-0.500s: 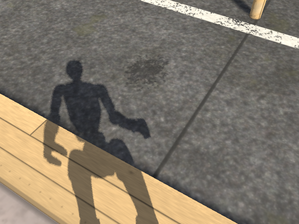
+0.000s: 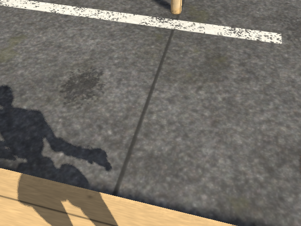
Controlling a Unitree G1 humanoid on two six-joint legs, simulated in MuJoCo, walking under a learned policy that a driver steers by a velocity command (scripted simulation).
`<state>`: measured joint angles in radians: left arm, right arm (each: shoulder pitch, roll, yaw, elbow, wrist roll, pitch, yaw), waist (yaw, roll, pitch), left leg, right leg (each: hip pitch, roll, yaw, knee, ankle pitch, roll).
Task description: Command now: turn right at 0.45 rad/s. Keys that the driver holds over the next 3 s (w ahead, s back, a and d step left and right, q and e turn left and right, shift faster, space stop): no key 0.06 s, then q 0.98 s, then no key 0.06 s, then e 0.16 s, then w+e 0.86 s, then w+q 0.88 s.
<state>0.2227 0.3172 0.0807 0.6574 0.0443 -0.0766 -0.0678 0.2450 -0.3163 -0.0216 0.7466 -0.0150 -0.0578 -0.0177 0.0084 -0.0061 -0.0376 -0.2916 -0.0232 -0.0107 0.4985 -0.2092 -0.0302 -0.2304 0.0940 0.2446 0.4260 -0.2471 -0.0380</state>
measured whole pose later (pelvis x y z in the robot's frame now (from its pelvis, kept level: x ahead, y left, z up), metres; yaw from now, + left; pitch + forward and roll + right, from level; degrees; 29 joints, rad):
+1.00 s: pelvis -0.03 +0.04 +0.01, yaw +23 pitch +2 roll -1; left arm 0.17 0.34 0.05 0.63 0.06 -0.06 0.04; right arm 0.28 -0.31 -0.07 0.66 -0.03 -0.10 0.05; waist 0.00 0.00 0.03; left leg -0.19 -0.06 -0.05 0.33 -0.16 0.08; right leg -0.44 -0.03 0.01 0.99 -0.49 0.05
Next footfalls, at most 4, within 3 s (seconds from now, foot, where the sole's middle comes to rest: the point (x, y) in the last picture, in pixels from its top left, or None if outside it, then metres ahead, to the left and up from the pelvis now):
0.26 right None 0.00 -0.13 -0.78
0.80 left None -0.02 0.13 -0.78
1.24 right None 0.09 -0.07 -0.78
1.86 right None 0.33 -0.05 -0.78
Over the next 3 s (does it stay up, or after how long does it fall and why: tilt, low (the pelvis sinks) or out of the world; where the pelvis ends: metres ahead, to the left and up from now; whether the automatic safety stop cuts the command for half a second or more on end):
stays up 0.80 0.04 -0.14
